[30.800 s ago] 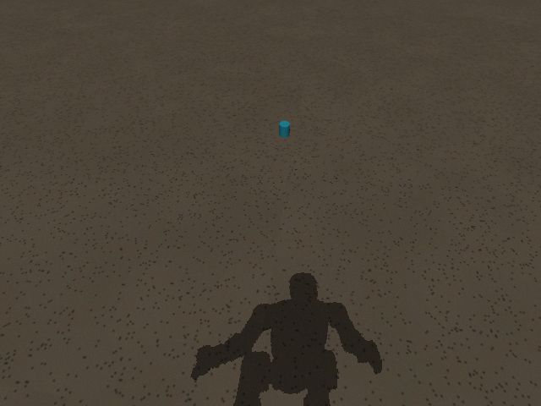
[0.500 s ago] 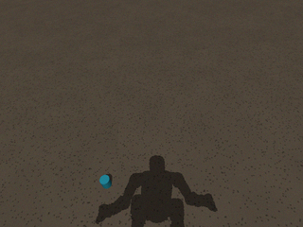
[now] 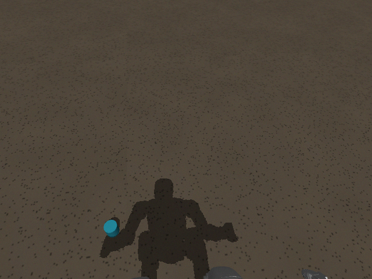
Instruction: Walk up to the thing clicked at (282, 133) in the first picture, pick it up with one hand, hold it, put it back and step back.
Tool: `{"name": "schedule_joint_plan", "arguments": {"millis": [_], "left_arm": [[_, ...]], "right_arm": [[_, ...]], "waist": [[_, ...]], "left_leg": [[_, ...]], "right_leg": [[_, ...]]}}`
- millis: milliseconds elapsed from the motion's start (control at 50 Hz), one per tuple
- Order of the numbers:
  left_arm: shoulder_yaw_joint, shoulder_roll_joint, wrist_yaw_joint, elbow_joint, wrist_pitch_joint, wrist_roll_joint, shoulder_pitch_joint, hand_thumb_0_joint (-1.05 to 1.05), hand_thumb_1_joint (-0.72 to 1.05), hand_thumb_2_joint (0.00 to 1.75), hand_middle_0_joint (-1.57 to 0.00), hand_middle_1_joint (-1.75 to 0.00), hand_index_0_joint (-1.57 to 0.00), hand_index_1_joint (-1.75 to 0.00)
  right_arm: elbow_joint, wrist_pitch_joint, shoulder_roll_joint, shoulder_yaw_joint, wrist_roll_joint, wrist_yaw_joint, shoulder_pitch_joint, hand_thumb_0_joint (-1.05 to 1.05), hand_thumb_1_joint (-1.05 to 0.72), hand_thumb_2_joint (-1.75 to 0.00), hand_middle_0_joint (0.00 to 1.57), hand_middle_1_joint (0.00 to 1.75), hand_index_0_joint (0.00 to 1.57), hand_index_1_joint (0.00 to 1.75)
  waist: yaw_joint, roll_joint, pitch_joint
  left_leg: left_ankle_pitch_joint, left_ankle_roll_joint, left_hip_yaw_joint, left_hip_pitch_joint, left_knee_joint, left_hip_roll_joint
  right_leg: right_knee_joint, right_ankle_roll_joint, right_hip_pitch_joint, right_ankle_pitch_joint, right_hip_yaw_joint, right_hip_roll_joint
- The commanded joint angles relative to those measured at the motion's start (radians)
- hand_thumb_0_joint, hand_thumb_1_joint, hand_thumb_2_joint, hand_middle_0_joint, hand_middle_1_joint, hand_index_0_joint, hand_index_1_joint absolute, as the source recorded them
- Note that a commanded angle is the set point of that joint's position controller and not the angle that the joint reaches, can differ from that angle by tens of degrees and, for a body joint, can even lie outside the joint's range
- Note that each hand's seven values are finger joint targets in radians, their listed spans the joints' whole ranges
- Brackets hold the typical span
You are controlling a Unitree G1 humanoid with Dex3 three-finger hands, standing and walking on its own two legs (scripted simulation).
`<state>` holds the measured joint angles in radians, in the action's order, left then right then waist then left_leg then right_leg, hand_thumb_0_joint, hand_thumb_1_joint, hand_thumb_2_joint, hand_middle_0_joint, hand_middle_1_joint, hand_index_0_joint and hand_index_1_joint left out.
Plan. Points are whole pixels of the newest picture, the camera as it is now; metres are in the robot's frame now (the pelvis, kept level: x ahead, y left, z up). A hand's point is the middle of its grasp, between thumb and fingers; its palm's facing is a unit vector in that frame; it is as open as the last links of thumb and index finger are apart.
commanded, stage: walk up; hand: left
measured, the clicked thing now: (111, 228) +0.46 +0.32 -0.73
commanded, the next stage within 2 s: stand in 1.08 s
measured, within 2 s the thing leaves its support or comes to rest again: neither
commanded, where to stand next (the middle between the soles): +0.08 +0.05 m, yaw +4 degrees
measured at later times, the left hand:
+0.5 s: hand out of the picture +0.12 +0.25 -0.14, palm faces +0.01 -0.92 -0.39, open 7.4 cm
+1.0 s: hand out of the picture +0.15 +0.25 -0.14, palm faces -0.01 -0.94 -0.35, open 7.4 cm
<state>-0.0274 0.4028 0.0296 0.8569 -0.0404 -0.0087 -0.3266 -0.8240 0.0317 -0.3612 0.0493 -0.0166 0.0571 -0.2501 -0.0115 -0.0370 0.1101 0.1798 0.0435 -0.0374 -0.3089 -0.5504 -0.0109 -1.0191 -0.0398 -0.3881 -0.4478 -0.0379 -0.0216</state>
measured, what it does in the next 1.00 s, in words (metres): steps on the spot: right foot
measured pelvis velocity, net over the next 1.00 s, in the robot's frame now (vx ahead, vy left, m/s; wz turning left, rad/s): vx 0.07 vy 0.00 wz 0.00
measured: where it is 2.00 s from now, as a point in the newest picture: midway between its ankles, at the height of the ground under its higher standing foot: outside the picture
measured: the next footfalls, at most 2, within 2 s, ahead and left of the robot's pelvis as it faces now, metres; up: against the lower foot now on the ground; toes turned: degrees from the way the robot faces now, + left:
right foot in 0.16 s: +0.11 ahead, -0.14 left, +0.00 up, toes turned -2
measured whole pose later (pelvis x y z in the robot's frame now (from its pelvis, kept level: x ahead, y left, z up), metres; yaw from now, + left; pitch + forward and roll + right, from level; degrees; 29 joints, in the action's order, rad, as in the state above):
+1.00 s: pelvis +0.07 +0.00 +0.01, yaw +0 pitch -3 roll +0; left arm 0.01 0.36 0.01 1.12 -0.02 0.00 -0.09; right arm -1.11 0.01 -0.37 -0.01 0.00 0.02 -0.08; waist 0.01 0.01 0.05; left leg 0.23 -0.01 0.01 -0.14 -0.42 -0.01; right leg -0.40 0.03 -0.14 -0.21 0.02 -0.04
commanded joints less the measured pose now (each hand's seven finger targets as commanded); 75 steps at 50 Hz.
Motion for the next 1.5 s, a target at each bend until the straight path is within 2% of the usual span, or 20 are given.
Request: {"name": "schedule_joint_plan", "arguments": {"millis": [0, 60, 100, 140, 180, 200, 260, 340, 400, 440, 460, 480, 520, 540, 660, 840, 1040, 1100, 1300, 1480], "left_arm": [[-0.074, 0.174, -0.009, -0.032, -0.017, -0.008, -0.097, 0.0, 0.9, 0.9, -0.2, -0.3, -0.2, -0.3], [-0.075, 0.16, -0.021, 0.002, -0.021, -0.013, -0.135, 0.0, 0.9, 0.9, -0.2, -0.3, -0.2, -0.3], [-0.08, 0.155, -0.03, 0.025, -0.02, -0.019, -0.145, 0.0, 0.9, 0.9, -0.2, -0.3, -0.2, -0.3], [-0.088, 0.188, -0.04, 0.012, -0.024, -0.028, -0.122, 0.0, 0.9, 0.9, -0.2, -0.3, -0.2, -0.3], [-0.099, 0.309, -0.05, -0.037, -0.038, -0.044, -0.007, 0.0, 0.9, 0.9, -0.2, -0.3, -0.2, -0.3], [-0.097, 0.322, -0.05, -0.04, -0.034, -0.038, 0.055, 0.0, 0.9, 0.9, -0.2, -0.3, -0.2, -0.3], [-0.073, 0.236, -0.049, -0.023, -0.041, -0.023, 0.069, 0.0, 0.9, 0.9, -0.2, -0.3, -0.2, -0.3], [-0.071, 0.242, -0.041, -0.002, -0.036, -0.017, 0.067, 0.0, 0.9, 0.9, -0.2, -0.3, -0.2, -0.3], [-0.051, 0.194, -0.043, 0.004, -0.021, 0.011, 0.09, 0.0, 0.9, 0.9, -0.2, -0.3, -0.2, -0.3], [-0.034, 0.147, -0.045, -0.003, -0.017, 0.026, 0.075, 0.0, 0.9, 0.9, -0.2, -0.3, -0.2, -0.3], [-0.031, 0.148, -0.046, 0.024, -0.01, 0.025, 0.064, 0.0, 0.9, 0.9, -0.2, -0.3, -0.2, -0.3], [-0.033, 0.168, -0.05, 0.047, -0.011, 0.014, 0.084, 0.0, 0.9, 0.9, -0.2, -0.3, -0.2, -0.3], [-0.037, 0.193, -0.048, 0.054, -0.019, 0.009, 0.143, 0.0, 0.9, 0.9, -0.2, -0.3, -0.2, -0.3], [-0.038, 0.2, -0.048, 0.057, -0.018, 0.012, 0.149, 0.0, 0.9, 0.9, -0.2, -0.3, -0.2, -0.3], [-0.015, 0.173, -0.045, 0.119, -0.006, 0.013, 0.201, 0.0, 0.9, 0.9, -0.2, -0.3, -0.2, -0.3], [-0.008, 0.172, -0.037, 0.188, -0.006, 0.01, 0.271, 0.0, 0.9, 0.9, -0.2, -0.3, -0.2, -0.3], [-0.007, 0.168, -0.034, 0.231, -0.001, 0.006, 0.299, 0.0, 0.9, 0.9, -0.2, -0.3, -0.2, -0.3], [-0.002, 0.163, -0.038, 0.241, 0.0, 0.001, 0.295, 0.0, 0.9, 0.9, -0.2, -0.3, -0.2, -0.3], [-0.006, 0.172, -0.038, 0.259, 0.004, 0.002, 0.287, 0.0, 0.9, 0.9, -0.2, -0.3, -0.2, -0.3], [-0.011, 0.168, -0.038, 0.25, 0.003, -0.001, 0.281, 0.0, 0.9, 0.9, -0.2, -0.3, -0.2, -0.3]], "right_arm": [[0.077, 0.023, -0.274, 0.079, -0.013, -0.024, 0.004, 0.0, -0.9, -0.9, 0.2, 0.3, 0.2, 0.3], [0.091, 0.004, -0.267, 0.069, -0.011, -0.026, 0.041, 0.0, -0.9, -0.9, 0.2, 0.3, 0.2, 0.3], [0.094, -0.018, -0.247, 0.057, -0.005, -0.028, 0.072, 0.0, -0.9, -0.9, 0.2, 0.3, 0.2, 0.3], [0.089, -0.035, -0.194, 0.035, 0.002, -0.033, 0.036, 0.0, -0.9, -0.9, 0.2, 0.3, 0.2, 0.3], [0.07, -0.044, -0.158, 0.02, 0.007, -0.038, 0.021, 0.0, -0.9, -0.9, 0.2, 0.3, 0.2, 0.3], [0.04, -0.041, -0.238, 0.046, 0.005, -0.046, 0.026, 0.0, -0.9, -0.9, 0.2, 0.3, 0.2, 0.3], [-0.021, -0.022, -0.212, 0.032, 0.023, -0.046, -0.026, 0.0, -0.9, -0.9, 0.2, 0.3, 0.2, 0.3], [-0.043, -0.005, -0.192, 0.01, 0.023, -0.048, -0.02, 0.0, -0.9, -0.9, 0.2, 0.3, 0.2, 0.3], [-0.083, 0.016, -0.207, 0.022, 0.013, -0.061, -0.029, 0.0, -0.9, -0.9, 0.2, 0.3, 0.2, 0.3], [-0.074, 0.024, -0.264, 0.03, 0.005, -0.068, 0.005, 0.0, -0.9, -0.9, 0.2, 0.3, 0.2, 0.3], [-0.07, 0.024, -0.28, 0.027, 0.019, -0.064, 0.079, 0.0, -0.9, -0.9, 0.2, 0.3, 0.2, 0.3], [-0.079, 0.018, -0.267, 0.023, 0.025, -0.058, 0.102, 0.0, -0.9, -0.9, 0.2, 0.3, 0.2, 0.3], [-0.101, 0.012, -0.216, 0.007, 0.027, -0.058, 0.094, 0.0, -0.9, -0.9, 0.2, 0.3, 0.2, 0.3], [-0.113, 0.011, -0.217, 0.004, 0.026, -0.061, 0.082, 0.0, -0.9, -0.9, 0.2, 0.3, 0.2, 0.3], [-0.153, 0.008, -0.217, -0.005, 0.022, -0.057, 0.173, 0.0, -0.9, -0.9, 0.2, 0.3, 0.2, 0.3], [-0.212, 0.005, -0.216, -0.008, 0.023, -0.058, 0.214, 0.0, -0.9, -0.9, 0.2, 0.3, 0.2, 0.3], [-0.249, -0.002, -0.211, -0.015, 0.018, -0.055, 0.226, 0.0, -0.9, -0.9, 0.2, 0.3, 0.2, 0.3], [-0.248, 0.002, -0.213, -0.011, 0.013, -0.059, 0.243, 0.0, -0.9, -0.9, 0.2, 0.3, 0.2, 0.3], [-0.269, -0.005, -0.201, -0.015, 0.012, -0.058, 0.231, 0.0, -0.9, -0.9, 0.2, 0.3, 0.2, 0.3], [-0.268, -0.003, -0.202, -0.011, 0.01, -0.057, 0.225, 0.0, -0.9, -0.9, 0.2, 0.3, 0.2, 0.3]], "waist": [[0.003, 0.259, -0.014], [0.024, 0.238, -0.055], [0.046, 0.189, -0.08], [0.048, 0.072, -0.08], [0.031, -0.131, 0.018], [0.025, -0.089, 0.076], [0.004, -0.112, -0.004], [0.019, -0.203, -0.108], [0.003, -0.127, -0.184], [0.027, 0.019, -0.233], [0.05, 0.046, -0.222], [0.047, 0.048, -0.192], [0.02, 0.023, -0.186], [0.015, 0.061, -0.177], [0.027, 0.105, -0.109], [0.017, 0.075, -0.15], [0.015, 0.031, -0.128], [0.01, 0.008, -0.147], [0.009, 0.034, -0.134], [0.01, 0.035, -0.142]], "left_leg": [[0.336, 0.183, 0.255, -0.051, 0.298, -0.211], [0.331, 0.161, 0.213, -0.146, 0.221, -0.198], [0.407, 0.108, 0.182, -0.231, 0.139, -0.167], [0.495, 0.053, 0.137, -0.309, 0.002, -0.104], [0.341, -0.027, 0.105, -0.252, -0.338, 0.043], [0.309, -0.025, 0.162, -0.173, -0.384, 0.0], [0.271, -0.019, 0.136, -0.152, -0.29, 0.003], [0.251, -0.027, 0.053, -0.049, -0.085, 0.006], [-0.084, -0.013, 0.066, 0.14, 0.086, -0.006], [-0.344, 0.045, 0.248, 0.214, 0.091, -0.162], [-0.268, 0.091, 0.289, 0.158, 0.067, -0.204], [-0.215, 0.083, 0.254, 0.08, 0.055, -0.186], [-0.219, 0.02, 0.134, 0.081, 0.031, -0.09], [-0.198, 0.01, 0.124, 0.09, 0.045, -0.08], [-0.092, 0.021, 0.181, 0.056, 0.158, -0.125], [-0.126, -0.003, 0.139, 0.132, 0.196, -0.104], [-0.076, -0.013, 0.133, 0.168, 0.243, -0.095], [-0.206, -0.023, 0.143, 0.211, 0.234, -0.121], [-0.077, -0.032, 0.138, 0.168, 0.275, -0.109], [-0.088, -0.031, 0.137, 0.183, 0.266, -0.111]], "right_leg": [[0.207, 0.032, -0.012, 0.005, 0.046, -0.022], [0.329, 0.036, 0.143, 0.12, 0.084, 0.01], [0.404, 0.023, 0.256, 0.195, 0.095, 0.04], [0.506, -0.006, 0.295, 0.075, -0.009, -0.002], [0.884, -0.137, -0.017, -0.5, -0.578, -0.352], [0.856, -0.197, -0.114, -0.431, -0.575, -0.369], [0.73, -0.13, 0.062, 0.033, -0.292, -0.228], [0.593, -0.12, 0.189, 0.424, -0.183, -0.203], [0.437, -0.058, 0.168, 0.667, -0.068, -0.155], [0.379, 0.005, 0.094, 0.482, -0.011, -0.075], [0.435, 0.02, 0.122, 0.287, 0.011, -0.038], [0.494, 0.014, 0.193, 0.258, 0.004, -0.05], [0.523, -0.009, 0.222, 0.413, -0.045, -0.102], [0.504, -0.02, 0.209, 0.457, -0.046, -0.117], [0.555, 0.004, 0.216, 0.339, -0.001, -0.07], [0.647, 0.012, 0.286, 0.406, -0.013, -0.093], [0.716, 0.027, 0.273, 0.334, -0.017, -0.097], [0.709, 0.032, 0.283, 0.441, -0.018, -0.109], [0.741, 0.034, 0.297, 0.345, -0.027, -0.11], [0.75, 0.032, 0.29, 0.364, -0.029, -0.115]]}}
